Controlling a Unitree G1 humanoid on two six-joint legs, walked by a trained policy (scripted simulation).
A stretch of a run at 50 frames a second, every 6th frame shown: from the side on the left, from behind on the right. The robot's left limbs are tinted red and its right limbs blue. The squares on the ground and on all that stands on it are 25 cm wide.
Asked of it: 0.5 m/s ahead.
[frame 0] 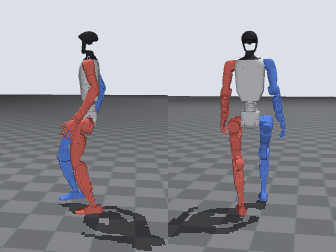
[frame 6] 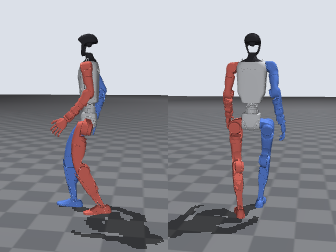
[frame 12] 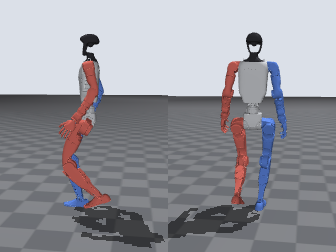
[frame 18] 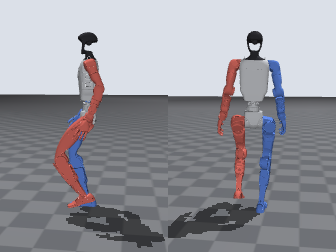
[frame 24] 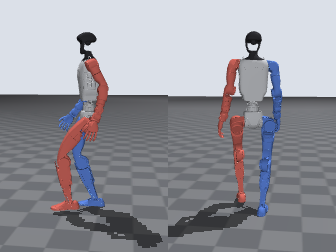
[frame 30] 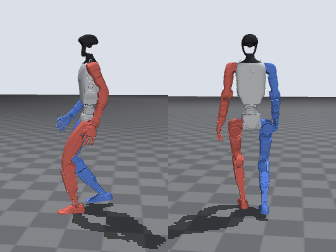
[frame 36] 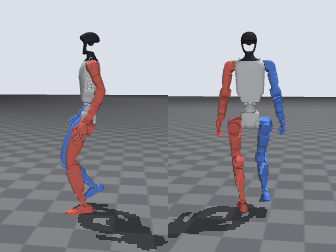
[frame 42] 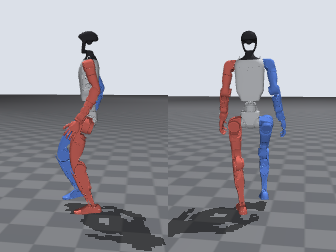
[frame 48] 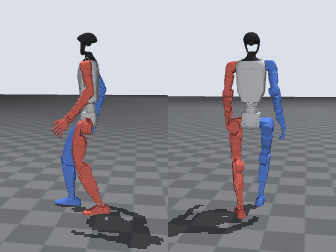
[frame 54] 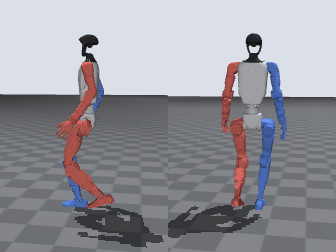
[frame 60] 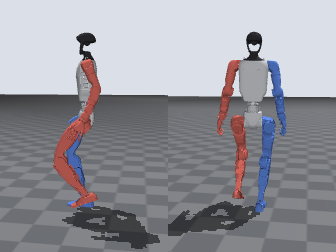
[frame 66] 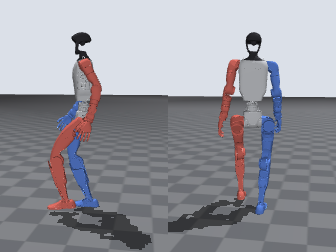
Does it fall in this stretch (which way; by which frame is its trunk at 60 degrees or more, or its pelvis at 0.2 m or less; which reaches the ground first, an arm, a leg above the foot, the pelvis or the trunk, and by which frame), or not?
no
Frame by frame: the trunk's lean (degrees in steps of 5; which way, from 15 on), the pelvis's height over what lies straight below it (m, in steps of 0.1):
0: 0, 0.8
6: 0, 0.8
12: 0, 0.8
18: 0, 0.8
24: 0, 0.8
30: 0, 0.7
36: 0, 0.8
42: 0, 0.8
48: 0, 0.8
54: 0, 0.7
60: 0, 0.8
66: 5, 0.8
